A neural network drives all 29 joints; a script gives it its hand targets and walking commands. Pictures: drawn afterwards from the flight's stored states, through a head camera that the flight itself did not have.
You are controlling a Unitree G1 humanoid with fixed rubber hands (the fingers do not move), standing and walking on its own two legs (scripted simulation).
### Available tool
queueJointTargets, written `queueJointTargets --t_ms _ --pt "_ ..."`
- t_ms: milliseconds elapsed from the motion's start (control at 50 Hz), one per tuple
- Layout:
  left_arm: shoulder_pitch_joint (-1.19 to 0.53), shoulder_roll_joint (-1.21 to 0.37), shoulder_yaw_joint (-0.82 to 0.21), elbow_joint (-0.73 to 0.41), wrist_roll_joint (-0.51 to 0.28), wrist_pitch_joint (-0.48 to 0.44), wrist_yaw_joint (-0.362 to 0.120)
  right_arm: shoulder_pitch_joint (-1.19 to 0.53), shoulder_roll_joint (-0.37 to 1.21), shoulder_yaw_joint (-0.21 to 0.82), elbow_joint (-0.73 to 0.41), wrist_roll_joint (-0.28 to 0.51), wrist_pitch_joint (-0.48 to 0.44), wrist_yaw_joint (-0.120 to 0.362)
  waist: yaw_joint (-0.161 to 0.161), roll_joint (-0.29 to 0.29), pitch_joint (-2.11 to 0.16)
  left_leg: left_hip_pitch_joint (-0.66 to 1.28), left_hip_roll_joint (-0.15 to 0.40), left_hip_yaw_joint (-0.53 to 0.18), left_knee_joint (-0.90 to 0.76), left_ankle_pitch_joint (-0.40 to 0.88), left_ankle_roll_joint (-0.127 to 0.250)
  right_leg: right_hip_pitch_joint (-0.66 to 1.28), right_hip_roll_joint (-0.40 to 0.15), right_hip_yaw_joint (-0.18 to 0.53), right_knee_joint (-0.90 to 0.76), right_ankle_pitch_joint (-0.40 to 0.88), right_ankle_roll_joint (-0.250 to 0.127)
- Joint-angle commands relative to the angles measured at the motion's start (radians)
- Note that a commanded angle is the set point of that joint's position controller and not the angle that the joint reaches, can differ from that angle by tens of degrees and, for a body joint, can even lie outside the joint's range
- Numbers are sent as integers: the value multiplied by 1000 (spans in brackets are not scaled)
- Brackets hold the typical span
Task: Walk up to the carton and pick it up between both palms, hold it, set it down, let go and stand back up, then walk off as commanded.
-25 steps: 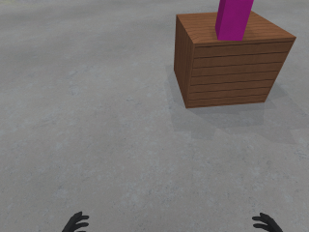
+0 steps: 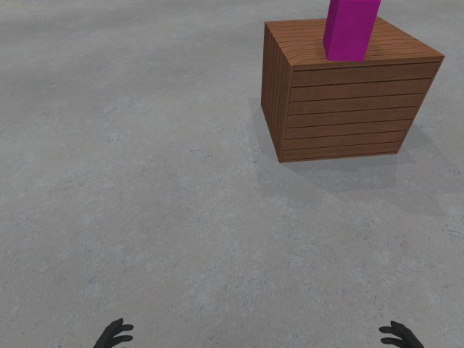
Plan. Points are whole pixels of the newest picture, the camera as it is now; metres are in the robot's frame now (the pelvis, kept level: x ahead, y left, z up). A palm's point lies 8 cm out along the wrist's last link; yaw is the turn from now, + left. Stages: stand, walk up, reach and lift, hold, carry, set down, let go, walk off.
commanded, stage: stand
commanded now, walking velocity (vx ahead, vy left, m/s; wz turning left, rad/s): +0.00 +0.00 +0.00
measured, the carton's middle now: (347, 23) +1.62 -0.51 +0.04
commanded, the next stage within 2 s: walk up in 0.46 s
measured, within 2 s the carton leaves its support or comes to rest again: neither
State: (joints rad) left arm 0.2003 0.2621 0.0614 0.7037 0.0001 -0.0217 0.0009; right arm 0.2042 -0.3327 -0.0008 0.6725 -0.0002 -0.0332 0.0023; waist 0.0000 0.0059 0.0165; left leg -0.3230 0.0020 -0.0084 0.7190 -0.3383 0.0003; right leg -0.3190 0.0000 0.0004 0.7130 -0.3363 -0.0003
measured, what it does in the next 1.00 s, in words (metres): steps to the right: right foot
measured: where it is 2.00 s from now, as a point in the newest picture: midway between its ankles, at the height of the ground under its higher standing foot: outside the picture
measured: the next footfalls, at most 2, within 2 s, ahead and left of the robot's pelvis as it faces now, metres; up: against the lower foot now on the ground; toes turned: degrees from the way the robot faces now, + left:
right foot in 0.96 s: +0.16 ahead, -0.20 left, +0.00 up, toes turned -2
left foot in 1.56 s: +0.33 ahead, -0.01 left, +0.00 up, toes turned +12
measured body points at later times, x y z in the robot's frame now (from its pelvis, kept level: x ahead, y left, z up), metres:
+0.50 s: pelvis +0.00 +0.00 +0.00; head -0.01 +0.00 +0.45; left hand +0.15 +0.27 -0.09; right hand +0.15 -0.28 -0.08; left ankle +0.03 +0.12 -0.72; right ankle +0.03 -0.12 -0.72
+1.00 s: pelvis +0.05 -0.10 -0.01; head +0.04 -0.11 +0.44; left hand +0.19 +0.23 -0.07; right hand +0.14 -0.44 -0.09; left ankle +0.03 +0.11 -0.70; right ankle +0.12 -0.20 -0.72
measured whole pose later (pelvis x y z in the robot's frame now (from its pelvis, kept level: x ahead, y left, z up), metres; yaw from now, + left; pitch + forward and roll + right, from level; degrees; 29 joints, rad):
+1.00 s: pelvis +0.05 -0.10 -0.01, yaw +0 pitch -3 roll +2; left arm 0.20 0.42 0.17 0.71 0.00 -0.04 -0.12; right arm 0.37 -0.49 -0.05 0.69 0.00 -0.09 -0.01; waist 0.00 -0.02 0.03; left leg -0.31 0.08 -0.08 0.87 -0.44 0.01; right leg -0.44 -0.02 -0.02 0.79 -0.30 -0.01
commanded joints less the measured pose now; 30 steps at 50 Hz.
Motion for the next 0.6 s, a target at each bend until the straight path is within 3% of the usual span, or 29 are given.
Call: queueJointTargets --t_ms 0,580 --pt "-100 270 53 -4 10 -44 -4 -74 -219 -65 7 -28 -40 -9 4 16 -8 15 95 -131 -206 139 80 16 -85 145 -193 118 -80" --pt "-94 276 52 2 11 -43 -4 -75 -225 -65 19 -26 -39 -8 6 2 -7 18 92 -127 -206 116 76 16 -88 153 -206 105 -81"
